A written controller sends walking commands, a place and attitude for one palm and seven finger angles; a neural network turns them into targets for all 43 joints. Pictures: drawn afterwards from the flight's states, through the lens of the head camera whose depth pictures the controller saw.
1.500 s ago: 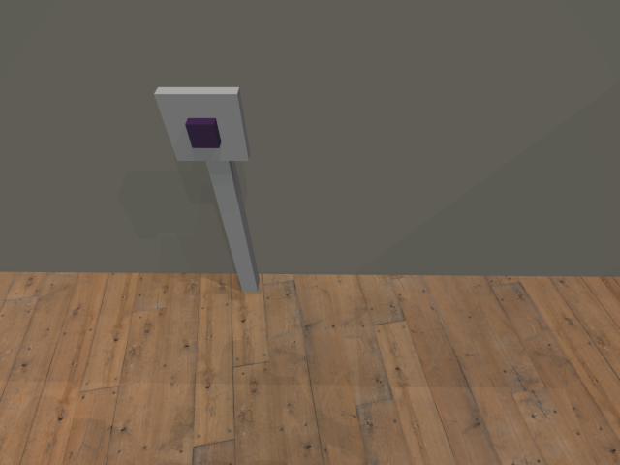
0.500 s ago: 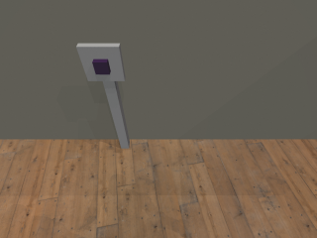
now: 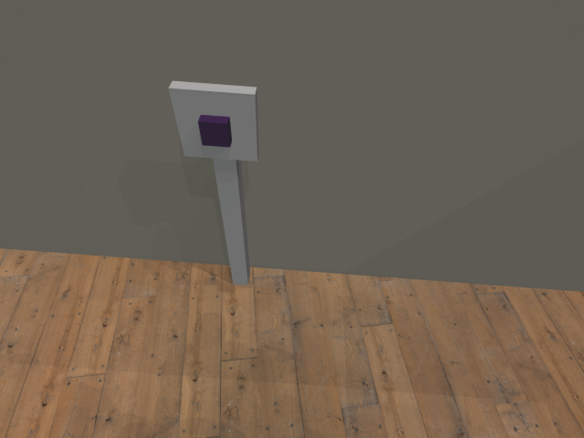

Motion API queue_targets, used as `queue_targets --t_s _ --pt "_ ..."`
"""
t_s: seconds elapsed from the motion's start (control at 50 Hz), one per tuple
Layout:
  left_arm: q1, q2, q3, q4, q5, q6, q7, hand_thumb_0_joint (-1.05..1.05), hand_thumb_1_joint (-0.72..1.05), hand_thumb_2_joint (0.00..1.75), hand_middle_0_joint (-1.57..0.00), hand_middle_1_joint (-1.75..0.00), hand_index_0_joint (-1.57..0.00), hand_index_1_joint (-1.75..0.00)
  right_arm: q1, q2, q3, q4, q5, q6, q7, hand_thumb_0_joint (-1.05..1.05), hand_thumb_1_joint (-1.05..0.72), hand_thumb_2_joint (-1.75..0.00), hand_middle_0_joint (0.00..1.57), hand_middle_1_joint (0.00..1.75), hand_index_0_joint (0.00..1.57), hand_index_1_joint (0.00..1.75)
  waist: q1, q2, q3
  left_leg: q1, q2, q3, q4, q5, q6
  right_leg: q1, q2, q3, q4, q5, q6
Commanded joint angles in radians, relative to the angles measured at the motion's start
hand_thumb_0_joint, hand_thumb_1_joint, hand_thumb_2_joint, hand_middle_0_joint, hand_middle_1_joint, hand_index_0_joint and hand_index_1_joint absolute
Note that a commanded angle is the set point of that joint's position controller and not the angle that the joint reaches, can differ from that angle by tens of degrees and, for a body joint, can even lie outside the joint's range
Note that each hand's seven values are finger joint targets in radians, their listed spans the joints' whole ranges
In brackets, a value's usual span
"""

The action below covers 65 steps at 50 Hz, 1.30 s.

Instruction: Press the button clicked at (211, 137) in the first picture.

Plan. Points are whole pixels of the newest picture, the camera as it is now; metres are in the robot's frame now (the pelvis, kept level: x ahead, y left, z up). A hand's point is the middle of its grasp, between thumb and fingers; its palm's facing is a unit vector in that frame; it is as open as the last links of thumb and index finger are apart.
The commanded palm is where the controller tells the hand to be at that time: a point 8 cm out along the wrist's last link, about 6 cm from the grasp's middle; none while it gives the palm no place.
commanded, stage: take the last steps up to it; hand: left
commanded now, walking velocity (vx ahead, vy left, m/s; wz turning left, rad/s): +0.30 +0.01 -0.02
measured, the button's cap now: (215, 130) +0.72 +0.21 -0.01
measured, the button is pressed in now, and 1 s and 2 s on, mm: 0 0 0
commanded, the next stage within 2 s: come to a stop and stand still in 0.36 s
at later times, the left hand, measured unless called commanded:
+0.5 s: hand (218, 379) +0.24 +0.13 -0.16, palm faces +0.10 -0.97 -0.23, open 7.1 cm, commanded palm none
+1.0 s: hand (190, 392) +0.22 +0.18 -0.17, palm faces +0.08 -0.97 -0.23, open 7.4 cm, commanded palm none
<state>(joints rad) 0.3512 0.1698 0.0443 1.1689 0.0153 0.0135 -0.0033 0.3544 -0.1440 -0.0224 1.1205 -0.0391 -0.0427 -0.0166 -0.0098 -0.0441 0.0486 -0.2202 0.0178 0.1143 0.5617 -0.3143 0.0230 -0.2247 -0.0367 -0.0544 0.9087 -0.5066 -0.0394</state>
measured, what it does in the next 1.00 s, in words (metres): walks ahead: right foot, then left foot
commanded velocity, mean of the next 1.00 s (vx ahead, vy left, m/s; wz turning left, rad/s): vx -0.01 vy -0.01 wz -0.01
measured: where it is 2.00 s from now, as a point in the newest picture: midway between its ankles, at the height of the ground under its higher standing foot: outside the picture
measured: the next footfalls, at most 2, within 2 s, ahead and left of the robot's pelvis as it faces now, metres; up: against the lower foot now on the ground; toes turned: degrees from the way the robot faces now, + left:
right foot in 0.32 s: +0.25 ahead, -0.13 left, +0.00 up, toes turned -7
left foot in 0.76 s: +0.29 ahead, +0.09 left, +0.00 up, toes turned +5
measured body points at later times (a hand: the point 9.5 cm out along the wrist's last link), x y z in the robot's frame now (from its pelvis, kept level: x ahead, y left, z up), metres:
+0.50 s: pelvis +0.17 -0.06 +0.01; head +0.20 -0.07 +0.46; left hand +0.23 +0.18 -0.14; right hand +0.15 -0.27 -0.16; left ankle +0.12 +0.08 -0.66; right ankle +0.21 -0.12 -0.73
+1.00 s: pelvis +0.19 -0.02 +0.01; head +0.24 -0.01 +0.46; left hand +0.21 +0.23 -0.15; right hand +0.28 -0.25 -0.14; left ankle +0.25 +0.08 -0.73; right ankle +0.14 -0.16 -0.65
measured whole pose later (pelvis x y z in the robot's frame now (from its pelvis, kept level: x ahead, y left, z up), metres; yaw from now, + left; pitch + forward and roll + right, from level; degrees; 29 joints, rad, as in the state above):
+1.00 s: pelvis +0.19 -0.02 +0.01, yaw +0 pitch +0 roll -2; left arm 0.21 0.20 0.08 1.03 0.02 0.05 0.03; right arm 0.11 -0.16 -0.03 0.99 -0.03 0.03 -0.05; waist 0.02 0.00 0.11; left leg -0.32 0.05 0.08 0.48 -0.16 0.03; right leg -0.42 0.01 0.02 1.08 -0.49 0.02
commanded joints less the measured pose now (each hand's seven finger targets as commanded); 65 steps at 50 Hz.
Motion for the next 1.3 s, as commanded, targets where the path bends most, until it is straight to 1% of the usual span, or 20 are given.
queue_targets --t_s 0.0,0.08,0.2,0.26,0.28,0.3,0.32,0.36,0.46,0.54,0.64,0.7,0.76,0.82,0.92,1.04,1.1,1.14,1.16,1.28 --pt "-0.149 0.064 0.016 -0.143 0.008 -0.055 -0.002 0.0 0.9 0.9 -0.2 -0.3 -0.2 -0.3 0.197 -0.135 -0.026 0.025 0.006 -0.015 -0.021 0.0 -0.9 -0.9 0.2 0.3 0.2 0.3 -0.039 0.1 0.099 0.125 0.323 -0.395 -0.374 0.182 0.173 -0.412 -0.068 0.052 0.252 0.106 -0.001" --pt "-0.113 0.011 0.009 -0.141 0.005 -0.046 -0.01 0.0 0.9 0.9 -0.2 -0.3 -0.2 -0.3 0.195 -0.1 -0.021 0.039 0.014 -0.032 -0.03 0.0 -0.9 -0.9 0.2 0.3 0.2 0.3 -0.014 0.14 0.043 0.177 0.236 -0.188 -0.332 0.428 0.147 -0.366 -0.061 0.003 0.063 0.211 0.024" --pt "-0.183 0.011 0.019 -0.171 0.004 -0.041 -0.015 0.0 0.9 0.9 -0.2 -0.3 -0.2 -0.3 0.184 -0.096 -0.026 0.053 0.008 -0.017 -0.024 0.0 -0.9 -0.9 0.2 0.3 0.2 0.3 -0.017 0.191 0.095 0.034 0.246 -0.139 -0.34 0.266 0.134 -0.192 -0.03 -0.059 -0.203 0.295 0.013" --pt "-0.015 0.054 0.036 -0.128 0.007 -0.051 -0.013 0.0 0.9 0.9 -0.2 -0.3 -0.2 -0.3 0.161 -0.1 -0.025 0.048 0.012 -0.009 -0.021 0.0 -0.9 -0.9 0.2 0.3 0.2 0.3 0.069 0.106 0.034 -0.016 0.185 -0.083 -0.128 0.302 0.087 0.076 0.013 -0.081 -0.341 0.339 -0.003" --pt "0.118 0.119 0.054 -0.09 0.012 -0.063 -0.005 0.0 0.9 0.9 -0.2 -0.3 -0.2 -0.3 0.154 -0.083 -0.027 0.036 0.022 -0.009 -0.013 0.0 -0.9 -0.9 0.2 0.3 0.2 0.3 0.124 -0.031 -0.04 -0.126 0.113 -0.026 0.095 0.225 0.048 0.271 -0.075 0.049 -0.399 0.302 -0.039" --pt "0.221 0.225 0.081 -0.063 0.014 -0.069 0.008 0.0 0.9 0.9 -0.2 -0.3 -0.2 -0.3 0.211 -0.022 -0.022 0.017 0.033 -0.013 -0.008 0.0 -0.9 -0.9 0.2 0.3 0.2 0.3 0.134 -0.317 -0.141 -0.299 -0.031 0.035 0.43 -0.175 0.001 0.416 -0.354 0.445 -0.558 0.326 -0.141" --pt "0.21 0.22 0.071 -0.068 -0.005 -0.066 0.017 0.0 0.9 0.9 -0.2 -0.3 -0.2 -0.3 0.155 -0.052 -0.026 -0.001 0.033 0.001 -0.01 0.0 -0.9 -0.9 0.2 0.3 0.2 0.3 0.125 -0.247 -0.115 -0.327 -0.003 -0.065 0.65 -0.305 0.009 0.324 -0.421 0.545 -0.663 0.319 -0.188" --pt "0.028 0.14 0.05 -0.11 -0.003 -0.064 0.026 0.0 0.9 0.9 -0.2 -0.3 -0.2 -0.3 0.082 -0.019 -0.03 -0.001 0.025 0.01 -0.006 0.0 -0.9 -0.9 0.2 0.3 0.2 0.3 0.06 -0.133 0.033 -0.343 0.075 -0.129 0.693 -0.141 0.005 0.051 -0.355 0.436 -0.718 0.157 -0.163" --pt "-0.056 0.03 0.018 -0.131 0.01 -0.085 0.037 0.0 0.9 0.9 -0.2 -0.3 -0.2 -0.3 0.103 0.037 -0.014 0.012 0.016 0.044 -0.001 0.0 -0.9 -0.9 0.2 0.3 0.2 0.3 -0.028 0.002 -0.012 -0.172 0.097 -0.095 0.428 -0.041 -0.04 -0.075 -0.258 0.101 -0.684 0.643 -0.129" --pt "-0.029 0.083 0.019 -0.119 0.009 -0.073 0.046 0.0 0.9 0.9 -0.2 -0.3 -0.2 -0.3 0.028 0.02 -0.007 -0.027 0.029 0.06 -0.003 0.0 -0.9 -0.9 0.2 0.3 0.2 0.3 0.0 0.016 -0.067 -0.161 0.044 -0.071 0.22 -0.02 -0.06 0.072 -0.247 0.076 -0.578 1.019 -0.124" --pt "-0.024 0.13 0.04 -0.122 0.013 -0.04 0.055 0.0 0.9 0.9 -0.2 -0.3 -0.2 -0.3 -0.081 -0.068 -0.035 -0.098 0.026 0.081 -0.004 0.0 -0.9 -0.9 0.2 0.3 0.2 0.3 0.02 -0.091 -0.04 -0.157 0.015 -0.082 0.132 -0.035 -0.058 0.114 -0.27 0.099 -0.507 1.065 -0.14" --pt "-0.048 0.135 0.045 -0.13 0.009 -0.027 0.058 0.0 0.9 0.9 -0.2 -0.3 -0.2 -0.3 -0.072 -0.09 -0.043 -0.105 0.023 0.078 -0.005 0.0 -0.9 -0.9 0.2 0.3 0.2 0.3 -0.004 -0.078 -0.036 -0.047 0.036 -0.093 -0.043 0.137 -0.046 0.066 -0.243 0.077 -0.43 0.931 -0.101" --pt "-0.02 0.059 0.022 -0.164 -0.005 -0.009 0.061 0.0 0.9 0.9 -0.2 -0.3 -0.2 -0.3 -0.044 -0.208 -0.055 -0.123 0.018 0.061 -0.018 0.0 -0.9 -0.9 0.2 0.3 0.2 0.3 -0.007 0.274 -0.124 0.175 0.379 -0.358 -0.168 1.128 0.158 -0.125 -0.004 -0.047 -0.152 -0.016 0.051" --pt "-0.048 0.089 0.038 -0.154 0.001 0.016 0.056 0.0 0.9 0.9 -0.2 -0.3 -0.2 -0.3 -0.107 -0.197 -0.05 -0.14 0.01 0.061 -0.044 0.0 -0.9 -0.9 0.2 0.3 0.2 0.3 -0.002 0.255 -0.098 0.074 0.368 -0.307 -0.184 0.975 0.212 -0.176 0.022 0.104 0.171 -0.11 0.043" --pt "-0.039 0.082 0.046 -0.164 0.005 0.033 0.039 0.0 0.9 0.9 -0.2 -0.3 -0.2 -0.3 -0.15 -0.187 -0.055 -0.164 0.008 0.062 -0.045 0.0 -0.9 -0.9 0.2 0.3 0.2 0.3 0.012 0.143 -0.12 0.075 0.299 -0.236 -0.202 0.608 0.172 -0.231 0.037 0.091 0.236 0.025 0.066" --pt "-0.071 0.055 0.021 -0.177 0.008 0.022 0.019 0.0 0.9 0.9 -0.2 -0.3 -0.2 -0.3 -0.111 -0.202 -0.063 -0.136 0.0 0.06 -0.023 0.0 -0.9 -0.9 0.2 0.3 0.2 0.3 -0.021 0.256 -0.12 0.045 0.269 -0.282 -0.296 0.096 0.128 -0.09 0.019 0.016 -0.19 0.0 0.05" --pt "0.039 0.079 0.018 -0.121 0.01 0.004 0.021 0.0 0.9 0.9 -0.2 -0.3 -0.2 -0.3 -0.119 -0.175 -0.061 -0.123 0.01 0.066 -0.008 0.0 -0.9 -0.9 0.2 0.3 0.2 0.3 0.028 0.159 -0.089 -0.118 0.146 -0.191 -0.27 -0.139 0.024 0.154 0.029 -0.012 -0.532 0.174 0.026" --pt "0.011 0.195 0.027 -0.126 0.017 -0.01 0.03 0.0 0.9 0.9 -0.2 -0.3 -0.2 -0.3 -0.164 -0.081 -0.036 -0.153 0.022 0.076 0.005 0.0 -0.9 -0.9 0.2 0.3 0.2 0.3 0.029 -0.18 0.028 -0.195 0.008 -0.069 -0.036 -0.121 -0.058 -0.029 -0.251 0.351 -0.798 -0.201 -0.078" --pt "-0.077 0.221 0.024 -0.158 0.016 -0.012 0.031 0.0 0.9 0.9 -0.2 -0.3 -0.2 -0.3 -0.179 -0.117 -0.039 -0.158 0.014 0.076 0.016 0.0 -0.9 -0.9 0.2 0.3 0.2 0.3 0.024 -0.158 0.085 -0.161 0.02 -0.088 0.054 -0.118 -0.045 -0.145 -0.299 0.378 -0.843 -0.263 -0.11" --pt "-0.074 0.143 0.019 -0.131 0.009 -0.038 0.028 0.0 0.9 0.9 -0.2 -0.3 -0.2 -0.3 -0.061 -0.094 -0.03 -0.068 0.014 0.053 0.017 0.0 -0.9 -0.9 0.2 0.3 0.2 0.3 0.018 -0.126 0.118 -0.145 0.02 -0.078 0.058 -0.018 -0.039 -0.014 -0.209 0.207 -0.704 0.162 -0.087"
